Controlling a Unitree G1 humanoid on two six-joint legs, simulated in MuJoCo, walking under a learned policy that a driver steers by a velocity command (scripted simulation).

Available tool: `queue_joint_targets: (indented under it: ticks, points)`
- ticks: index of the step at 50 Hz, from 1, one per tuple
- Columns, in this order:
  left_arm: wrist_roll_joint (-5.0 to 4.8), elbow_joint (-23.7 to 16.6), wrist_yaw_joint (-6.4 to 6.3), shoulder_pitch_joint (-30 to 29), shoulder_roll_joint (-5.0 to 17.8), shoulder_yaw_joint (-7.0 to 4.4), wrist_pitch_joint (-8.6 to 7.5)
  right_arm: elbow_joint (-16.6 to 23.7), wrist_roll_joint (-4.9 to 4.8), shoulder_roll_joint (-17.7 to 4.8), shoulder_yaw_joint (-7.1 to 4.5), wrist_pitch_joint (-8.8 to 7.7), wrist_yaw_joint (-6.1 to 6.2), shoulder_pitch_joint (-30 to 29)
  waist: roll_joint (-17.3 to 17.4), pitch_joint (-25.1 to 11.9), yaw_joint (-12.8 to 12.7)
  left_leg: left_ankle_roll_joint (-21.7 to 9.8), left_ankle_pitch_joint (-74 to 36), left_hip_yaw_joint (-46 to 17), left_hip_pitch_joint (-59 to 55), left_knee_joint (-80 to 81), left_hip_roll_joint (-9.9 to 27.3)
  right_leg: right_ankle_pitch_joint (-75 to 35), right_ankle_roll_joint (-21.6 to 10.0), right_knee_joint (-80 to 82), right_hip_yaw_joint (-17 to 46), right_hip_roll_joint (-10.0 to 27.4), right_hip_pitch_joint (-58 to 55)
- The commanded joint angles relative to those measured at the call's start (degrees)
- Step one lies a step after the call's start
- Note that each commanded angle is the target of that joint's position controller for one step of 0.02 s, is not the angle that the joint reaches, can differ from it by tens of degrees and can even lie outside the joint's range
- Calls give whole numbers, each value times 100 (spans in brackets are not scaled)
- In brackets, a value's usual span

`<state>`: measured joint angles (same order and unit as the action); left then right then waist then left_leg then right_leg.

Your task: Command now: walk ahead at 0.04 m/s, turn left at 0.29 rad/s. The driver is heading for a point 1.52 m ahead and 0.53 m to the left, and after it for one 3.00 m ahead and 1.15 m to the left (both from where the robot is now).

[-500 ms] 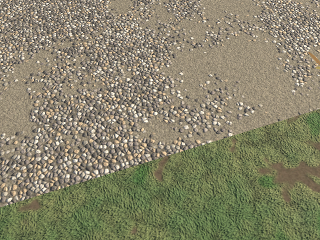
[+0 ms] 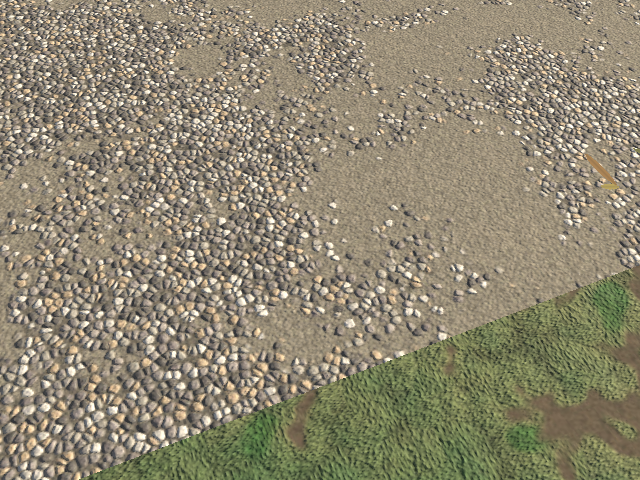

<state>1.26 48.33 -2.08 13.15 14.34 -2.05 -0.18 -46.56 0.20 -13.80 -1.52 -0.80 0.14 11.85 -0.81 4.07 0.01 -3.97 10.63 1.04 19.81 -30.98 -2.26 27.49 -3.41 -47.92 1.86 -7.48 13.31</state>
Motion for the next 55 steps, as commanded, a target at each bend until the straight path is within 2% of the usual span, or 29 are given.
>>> queue_joint_targets:
  ticks: [1,2,3,5,10,13,15,17,18,19,20,21,22,23,24,26,30,34,38,39,40,41,42,43,44,45,47,50,55]
  points:
    - [94,-281,18,364,629,-160,113,288,-37,-991,-286,50,-42,262,474,-614,-87,-1543,-3141,-2504,-973,1265,1932,532,269,-1978,236,339,1150]
    - [52,-328,40,218,649,-172,160,329,8,-905,-271,119,-18,62,450,-369,-156,-1274,-2256,-2172,-609,1439,1596,236,315,-1733,214,471,1186]
    - [42,-394,64,150,642,-171,202,360,16,-883,-280,162,6,-30,590,-345,-191,-1076,-1573,-1973,-438,1552,1311,-6,376,-1471,173,529,1120]
    - [34,-406,91,162,520,-127,241,368,52,-926,-324,208,-1,40,704,-570,-141,-923,-1023,-1843,-518,1573,1016,-212,486,-1074,17,449,1051]
    - [-30,-591,27,-216,480,-83,250,393,78,-1115,-464,279,-27,269,856,-698,118,-903,275,-2332,-651,1675,1017,-257,567,-72,45,465,1047]
    - [-78,-653,-1,-201,516,-71,186,472,110,-1154,-518,334,-67,151,944,-740,143,-786,448,-2587,-521,1647,963,-301,488,486,44,389,701]
    - [-119,-646,-25,13,531,-66,124,522,107,-1162,-543,373,-101,22,998,-750,73,-650,393,-2784,-398,1608,915,-329,374,1077,32,296,309]
    - [-118,-547,-79,501,526,-73,45,583,36,-1134,-549,410,-102,-218,955,-707,-211,-314,624,-2800,-20,1423,699,-877,193,2380,-8,240,-473]
    - [-67,-544,-136,602,779,-134,4,639,-8,-967,-505,393,-83,-199,586,-617,-214,16,1230,-2563,389,1094,363,-740,56,3159,464,709,-836]
    - [37,-690,-169,497,1422,-267,8,800,-84,-601,-424,358,-78,-82,-738,-651,-76,356,1931,-1635,1185,-186,-377,117,-429,3813,2171,2222,-1122]
    - [108,-842,-125,-164,1603,-314,31,721,76,-836,-488,324,-23,-55,-1065,-203,13,435,2040,-696,1488,-1555,-744,-293,-886,4047,2819,2977,-176]
    - [112,-895,-96,-250,1169,-208,17,661,166,-1117,-564,318,-31,-58,-511,-199,140,437,1836,-804,1050,-2440,-333,-1282,-997,3750,2341,2822,214]
    - [57,-936,-75,-506,838,-116,-5,538,152,-1056,-576,337,-68,167,-321,-210,355,426,1544,-749,894,-2898,-319,-2013,-846,3543,1671,2417,284]
    - [28,-996,-62,-643,751,-88,-22,451,157,-993,-564,382,-102,366,-433,-276,439,459,1314,-662,932,-3290,-292,-2553,-699,3390,1145,2107,86]
    - [24,-1040,-71,-639,742,-84,-31,404,153,-957,-548,424,-152,458,-651,-349,398,510,1244,-543,1066,-3581,-271,-3083,-670,3256,810,1959,-164]
    - [29,-1005,-59,-275,767,-103,-28,493,112,-912,-500,466,-226,237,-666,-424,159,644,1248,-378,1315,-3475,-171,-3933,-727,3024,497,1924,-717]
    - [20,-844,-46,374,978,-214,-9,761,63,-794,-405,522,-300,-313,-774,-526,-245,766,1454,-257,1457,-2629,-12,-4441,-886,2791,447,2241,-1601]
    - [44,-867,51,242,1103,-279,1,923,4,-709,-331,545,-333,-463,-932,-558,-262,625,1608,76,603,-1633,76,-4426,-819,2650,95,2328,-1238]
    - [0,-780,144,151,1203,-320,33,923,-30,-653,-284,476,-247,-238,-1017,-674,-121,363,1319,304,-323,-311,-93,-4548,-698,2208,-12,2284,-910]
    - [-61,-766,149,44,1186,-313,59,850,20,-609,-264,423,-208,-40,-880,-688,66,279,600,332,-785,596,-124,-4233,-515,1926,-160,2171,-684]
    - [-80,-725,147,145,1098,-290,73,809,119,-749,-269,344,-150,74,-511,-759,144,212,-227,-64,-1465,1394,82,-3568,-195,1545,-331,2040,-187]
    - [-13,-871,180,346,645,-167,104,860,214,-1216,-326,243,-94,237,895,-1018,62,-14,-1169,-1822,-2418,1689,1548,-1303,215,332,-740,1570,941]
    - [-27,-1055,127,83,404,-72,204,862,87,-1639,-405,202,-72,252,1572,-815,166,-940,-3149,-2607,-1769,1351,2537,821,370,-121,-598,858,1401]
    - [-26,-968,95,-50,712,-137,292,775,23,-1287,-339,176,-56,338,935,-736,269,-1208,-3151,-2238,-1628,1280,2326,782,410,-592,-161,1039,1285]
    - [-82,-870,130,-28,699,-149,319,779,24,-949,-204,168,-40,-19,831,-455,65,-1083,-2823,-1791,-1412,1355,1971,436,411,-665,-65,1054,1277]
    - [-103,-740,158,86,742,-167,303,812,66,-793,-139,188,-13,-389,826,-293,-104,-825,-2511,-1449,-1272,1441,1612,65,427,-484,-43,1084,1204]
    - [-3,-543,198,325,826,-205,298,766,51,-788,-114,163,57,-433,968,-424,-146,-693,-3168,-1077,-1427,1339,1299,-356,490,-502,-161,979,1022]
    - [-45,-437,217,320,615,-139,323,627,51,-744,-71,123,58,-288,748,-566,-91,-691,-2955,-959,-1488,1300,1272,-456,541,-72,-182,922,753]
    - [-63,-324,127,141,499,-68,336,389,109,-776,-53,130,59,-196,865,-402,65,-742,-1933,-1241,-1199,1247,1294,-468,442,1187,-247,804,228]
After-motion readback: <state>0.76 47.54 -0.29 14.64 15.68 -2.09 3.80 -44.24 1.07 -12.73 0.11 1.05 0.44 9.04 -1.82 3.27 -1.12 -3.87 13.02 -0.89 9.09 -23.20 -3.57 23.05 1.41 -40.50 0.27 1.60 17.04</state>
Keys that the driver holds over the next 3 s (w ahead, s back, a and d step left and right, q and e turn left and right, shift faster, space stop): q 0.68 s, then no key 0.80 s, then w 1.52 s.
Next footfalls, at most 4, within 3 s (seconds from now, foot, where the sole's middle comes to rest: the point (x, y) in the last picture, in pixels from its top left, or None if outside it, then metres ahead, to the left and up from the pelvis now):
0.36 right None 0.06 -0.12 -0.77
0.82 left None -0.03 0.08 -0.77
1.18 right None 0.07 -0.11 -0.77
2.24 right None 0.38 0.14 -0.77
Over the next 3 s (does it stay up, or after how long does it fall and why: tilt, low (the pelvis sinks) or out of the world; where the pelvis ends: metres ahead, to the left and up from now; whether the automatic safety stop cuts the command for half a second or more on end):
stays up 0.55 0.36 0.01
